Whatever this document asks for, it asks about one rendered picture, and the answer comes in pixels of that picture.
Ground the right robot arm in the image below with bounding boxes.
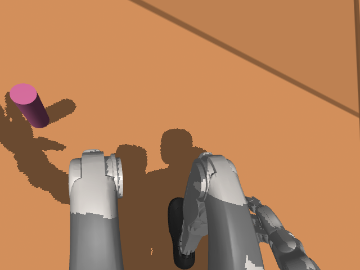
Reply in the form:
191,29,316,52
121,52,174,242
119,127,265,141
268,229,320,270

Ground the right robot foot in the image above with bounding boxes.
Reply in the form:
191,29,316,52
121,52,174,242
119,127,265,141
168,197,195,269

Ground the can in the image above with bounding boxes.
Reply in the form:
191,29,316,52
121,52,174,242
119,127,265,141
10,83,50,128

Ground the right robot hand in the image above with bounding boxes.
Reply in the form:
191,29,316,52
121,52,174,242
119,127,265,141
245,196,284,244

